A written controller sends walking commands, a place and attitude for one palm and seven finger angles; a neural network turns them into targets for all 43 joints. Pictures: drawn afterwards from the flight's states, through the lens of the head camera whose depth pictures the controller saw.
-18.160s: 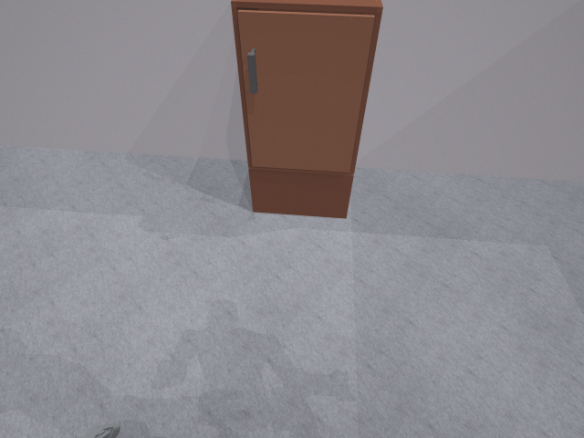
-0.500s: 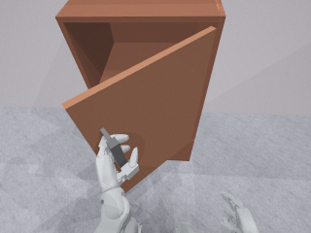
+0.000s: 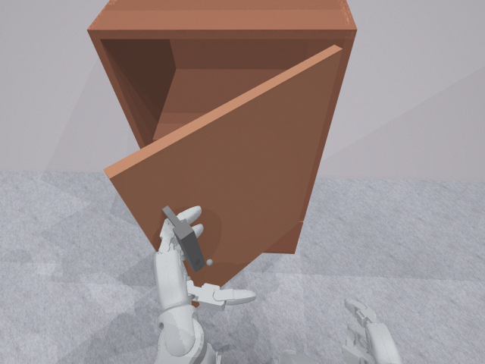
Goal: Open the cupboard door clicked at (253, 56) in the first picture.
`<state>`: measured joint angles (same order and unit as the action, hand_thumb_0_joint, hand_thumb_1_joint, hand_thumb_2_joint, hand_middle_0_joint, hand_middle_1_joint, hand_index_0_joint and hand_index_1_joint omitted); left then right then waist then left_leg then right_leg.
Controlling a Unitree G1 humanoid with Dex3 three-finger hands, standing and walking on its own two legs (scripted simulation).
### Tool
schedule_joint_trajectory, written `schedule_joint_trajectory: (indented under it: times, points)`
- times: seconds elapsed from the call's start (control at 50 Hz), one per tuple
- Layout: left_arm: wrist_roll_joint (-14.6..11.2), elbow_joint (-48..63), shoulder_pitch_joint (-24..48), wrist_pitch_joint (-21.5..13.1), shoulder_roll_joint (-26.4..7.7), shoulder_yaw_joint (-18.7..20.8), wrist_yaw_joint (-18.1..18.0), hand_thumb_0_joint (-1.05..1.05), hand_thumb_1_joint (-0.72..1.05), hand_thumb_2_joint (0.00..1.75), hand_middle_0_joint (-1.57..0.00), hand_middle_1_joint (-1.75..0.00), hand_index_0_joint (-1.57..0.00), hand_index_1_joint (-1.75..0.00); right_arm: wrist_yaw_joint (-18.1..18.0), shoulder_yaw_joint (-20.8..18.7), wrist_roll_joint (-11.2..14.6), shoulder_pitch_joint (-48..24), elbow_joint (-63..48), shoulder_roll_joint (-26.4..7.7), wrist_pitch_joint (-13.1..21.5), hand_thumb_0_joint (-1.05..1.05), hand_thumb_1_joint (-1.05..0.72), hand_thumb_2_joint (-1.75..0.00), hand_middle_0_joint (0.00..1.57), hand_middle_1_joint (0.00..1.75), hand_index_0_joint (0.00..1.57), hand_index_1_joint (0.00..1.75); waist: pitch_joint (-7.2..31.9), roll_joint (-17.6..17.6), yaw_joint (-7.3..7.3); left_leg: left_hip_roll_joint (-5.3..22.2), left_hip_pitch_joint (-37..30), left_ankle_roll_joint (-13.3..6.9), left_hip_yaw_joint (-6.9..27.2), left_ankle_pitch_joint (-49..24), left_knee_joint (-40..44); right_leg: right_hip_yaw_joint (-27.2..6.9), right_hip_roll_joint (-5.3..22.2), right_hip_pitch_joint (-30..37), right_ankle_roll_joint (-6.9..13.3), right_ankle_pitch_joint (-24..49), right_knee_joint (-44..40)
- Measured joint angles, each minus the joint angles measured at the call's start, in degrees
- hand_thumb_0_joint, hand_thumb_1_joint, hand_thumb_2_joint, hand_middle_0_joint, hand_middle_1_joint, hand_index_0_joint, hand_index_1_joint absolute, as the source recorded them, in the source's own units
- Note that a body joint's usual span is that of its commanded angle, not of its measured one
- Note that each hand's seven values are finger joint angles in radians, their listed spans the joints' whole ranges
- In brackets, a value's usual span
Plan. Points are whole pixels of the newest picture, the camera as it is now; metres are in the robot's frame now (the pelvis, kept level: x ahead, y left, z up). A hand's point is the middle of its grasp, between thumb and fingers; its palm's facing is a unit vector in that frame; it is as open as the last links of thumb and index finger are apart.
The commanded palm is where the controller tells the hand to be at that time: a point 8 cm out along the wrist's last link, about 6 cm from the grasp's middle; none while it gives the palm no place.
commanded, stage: open thumb and fingers to let go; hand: left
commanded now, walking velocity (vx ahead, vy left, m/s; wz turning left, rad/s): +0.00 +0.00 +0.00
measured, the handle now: (183, 239) +0.31 +0.11 +0.04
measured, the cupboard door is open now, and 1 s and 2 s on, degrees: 43 43 43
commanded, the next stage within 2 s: slide the hand sideways off the handle in 0.06 s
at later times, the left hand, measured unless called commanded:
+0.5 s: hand (211, 289) +0.23 +0.06 +0.04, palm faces -0.14 -0.99 +0.06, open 16.0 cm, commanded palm +0.21 +0.12 +0.04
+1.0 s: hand (168, 314) +0.20 +0.11 +0.04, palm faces -0.03 -1.00 +0.01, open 16.2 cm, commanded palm +0.16 +0.17 +0.04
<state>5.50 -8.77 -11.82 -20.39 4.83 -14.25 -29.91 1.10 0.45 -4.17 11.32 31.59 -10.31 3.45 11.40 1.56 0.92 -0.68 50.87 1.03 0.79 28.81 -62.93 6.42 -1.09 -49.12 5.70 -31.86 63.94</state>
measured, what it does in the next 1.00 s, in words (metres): stands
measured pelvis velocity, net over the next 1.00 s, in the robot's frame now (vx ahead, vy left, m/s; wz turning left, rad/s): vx -0.01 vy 0.03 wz -0.03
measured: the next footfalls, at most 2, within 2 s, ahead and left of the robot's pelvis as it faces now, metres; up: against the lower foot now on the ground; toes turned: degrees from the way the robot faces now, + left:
none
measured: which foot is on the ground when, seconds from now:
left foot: down 0.00-1.00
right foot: down 0.00-1.00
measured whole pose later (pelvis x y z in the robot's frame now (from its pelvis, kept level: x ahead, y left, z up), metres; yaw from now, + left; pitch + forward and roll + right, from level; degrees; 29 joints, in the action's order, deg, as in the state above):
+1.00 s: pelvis -0.01 +0.03 -0.02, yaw -2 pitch +17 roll -1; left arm -0.8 8.5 -30.2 -25.2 -4.3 -12.8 -4.7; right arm 1.6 1.1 -1.2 13.4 22.2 -12.0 1.4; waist 10.3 1.8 -0.2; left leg -0.7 54.9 -1.9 -0.7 31.6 -69.6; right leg 5.1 -0.8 -52.5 3.2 -33.1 68.7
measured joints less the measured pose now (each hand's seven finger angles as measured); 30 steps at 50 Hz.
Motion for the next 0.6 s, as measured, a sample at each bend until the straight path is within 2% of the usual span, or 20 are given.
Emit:
schedule_joint_trajectory:
  times: [0.18, 0.2, 0.26, 0.32, 0.38, 0.42, 0.46, 0.54, 0.6]
  points:
    - [0.48, -0.22, 0.58, 1.37, -0.53, -1.88, -0.23, -0.02, -0.50, 0.30, -0.40, -0.60, -0.42, -0.63, 0.52, 0.92, -0.07, -0.67, -0.74, 0.50, -0.13, 0.02, -0.91, -0.90, 0.20, 0.30, 0.20, 0.30, 0.08, 0.18, -0.14, 0.07, -0.10, -0.92, -0.22, 0.38, -0.98, -0.21, -0.07, 0.49, -0.78, 0.27, -0.02]
    - [0.74, 0.08, 0.47, 1.27, -0.80, -1.87, 0.59, -0.02, -0.50, 0.30, -0.41, -0.58, -0.41, -0.62, 0.74, 1.13, 0.10, -0.75, -0.91, 0.38, -0.08, 0.02, -0.91, -0.90, 0.20, 0.30, 0.20, 0.30, -0.08, 0.15, 0.03, -0.04, 0.10, -1.04, -0.22, 0.38, -1.19, -0.20, 0.06, 0.33, -0.87, 0.26, 0.20]
    - [0.26, 1.31, -0.20, -1.51, -4.03, -1.79, 10.32, -0.02, -0.49, 0.30, -0.36, -0.51, -0.34, -0.54, 1.21, 1.08, 0.69, -0.19, -2.37, -0.37, -0.15, 0.02, -0.91, -0.90, 0.21, 0.30, 0.20, 0.30, -0.77, 0.22, -0.02, -0.44, 1.39, -1.46, -0.16, 0.48, -2.50, -0.05, 0.51, -0.79, -1.12, 0.02, 1.49]
    - [-1.97, 2.78, -0.34, -3.63, -8.04, -2.77, 20.19, -0.02, -0.50, 0.30, -0.30, -0.44, -0.26, -0.46, 1.04, 0.65, 1.61, 0.32, -3.46, -1.35, -0.58, 0.02, -0.91, -0.90, 0.21, 0.30, 0.20, 0.30, -1.55, 0.87, -0.30, -0.53, 2.53, -1.91, -0.29, 0.88, -4.13, -0.11, 0.66, -1.77, -1.48, -0.23, 2.82]
    - [-5.57, 4.03, -0.64, -3.48, -8.26, -3.58, 24.39, -0.02, -0.50, 0.30, -0.24, -0.38, -0.21, -0.40, 0.55, 0.41, 2.66, 0.69, -4.34, -2.08, -1.01, 0.02, -0.91, -0.90, 0.21, 0.30, 0.20, 0.30, -2.47, 1.63, -0.32, -0.36, 2.67, -2.42, -0.78, 1.16, -4.92, -0.58, 0.55, -1.93, -1.99, -0.11, 3.27]
    - [-6.59, 4.66, -1.13, -2.67, -6.93, -3.72, 24.39, -0.02, -0.50, 0.30, -0.22, -0.36, -0.20, -0.37, 0.35, 0.41, 2.99, 1.11, -4.91, -2.21, -1.40, 0.02, -0.91, -0.90, 0.20, 0.30, 0.20, 0.30, -2.75, 1.63, -0.27, -0.31, 2.47, -2.74, -1.37, 1.12, -4.79, -1.16, 0.53, -1.96, -2.33, 0.12, 3.23]
    - [-6.15, 5.35, -1.77, -1.79, -5.55, -4.14, 22.89, -0.02, -0.50, 0.30, -0.20, -0.34, -0.21, -0.36, 0.43, 0.47, 3.03, 1.75, -5.57, -2.07, -1.74, 0.02, -0.91, -0.90, 0.20, 0.30, 0.20, 0.30, -2.60, 1.27, -0.16, -0.33, 2.39, -2.99, -1.95, 0.98, -4.50, -1.74, 0.57, -2.15, -2.59, 0.33, 3.18]
    - [-3.29, 6.65, -3.80, -1.10, -3.82, -4.47, 19.20, -0.02, -0.50, 0.30, -0.18, -0.32, -0.22, -0.35, 1.13, 0.67, 2.78, 3.03, -6.78, -1.32, -2.43, 0.02, -0.91, -0.90, 0.20, 0.30, 0.20, 0.30, -1.65, 0.22, 0.15, -0.31, 2.60, -3.26, -2.70, 1.03, -4.42, -2.50, 0.58, -2.74, -2.83, 0.34, 3.45]
    - [-1.10, 7.78, -5.47, -1.32, -4.46, -4.34, 17.86, -0.02, -0.50, 0.30, -0.19, -0.32, -0.21, -0.34, 1.48, 0.85, 2.60, 3.51, -7.43, -0.83, -3.00, 0.02, -0.91, -0.90, 0.20, 0.30, 0.20, 0.30, -1.21, -0.20, 0.22, -0.21, 2.76, -3.30, -2.79, 1.36, -4.89, -2.58, 0.49, -2.91, -2.84, 0.09, 3.85]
